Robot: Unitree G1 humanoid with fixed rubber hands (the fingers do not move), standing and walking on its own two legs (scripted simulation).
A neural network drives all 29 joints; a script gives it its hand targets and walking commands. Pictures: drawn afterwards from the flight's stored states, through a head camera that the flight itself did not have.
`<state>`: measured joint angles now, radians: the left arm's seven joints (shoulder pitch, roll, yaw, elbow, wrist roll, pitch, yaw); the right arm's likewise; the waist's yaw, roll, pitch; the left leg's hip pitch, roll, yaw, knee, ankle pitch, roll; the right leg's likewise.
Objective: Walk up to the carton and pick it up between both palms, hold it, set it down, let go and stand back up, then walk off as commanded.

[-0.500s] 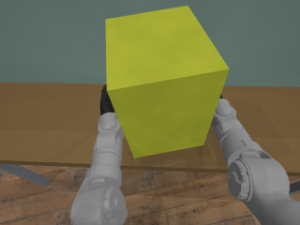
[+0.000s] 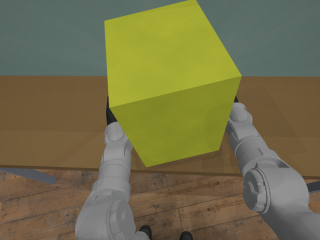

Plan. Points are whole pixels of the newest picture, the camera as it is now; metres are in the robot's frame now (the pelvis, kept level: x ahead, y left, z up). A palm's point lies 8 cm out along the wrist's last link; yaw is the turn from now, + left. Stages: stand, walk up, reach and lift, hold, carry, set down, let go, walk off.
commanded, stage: set down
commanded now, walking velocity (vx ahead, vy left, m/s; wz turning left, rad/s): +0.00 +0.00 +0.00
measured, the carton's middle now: (167, 92) +0.44 +0.05 +0.06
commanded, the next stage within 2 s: none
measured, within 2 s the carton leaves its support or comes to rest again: neither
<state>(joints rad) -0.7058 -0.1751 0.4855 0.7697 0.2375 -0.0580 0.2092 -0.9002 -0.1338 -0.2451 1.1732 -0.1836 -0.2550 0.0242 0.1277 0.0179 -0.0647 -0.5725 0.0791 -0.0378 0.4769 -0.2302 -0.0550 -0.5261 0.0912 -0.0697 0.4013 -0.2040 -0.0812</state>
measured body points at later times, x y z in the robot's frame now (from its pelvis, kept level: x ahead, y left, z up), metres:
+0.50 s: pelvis -0.03 -0.01 -0.02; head +0.19 -0.02 +0.37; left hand +0.40 +0.19 -0.01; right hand +0.49 -0.11 -0.04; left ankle -0.02 +0.16 -0.73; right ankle -0.02 -0.06 -0.73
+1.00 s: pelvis -0.10 -0.04 -0.03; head +0.11 -0.06 +0.36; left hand +0.31 +0.17 -0.01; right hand +0.40 -0.16 -0.04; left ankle -0.02 +0.16 -0.73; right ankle -0.03 -0.07 -0.73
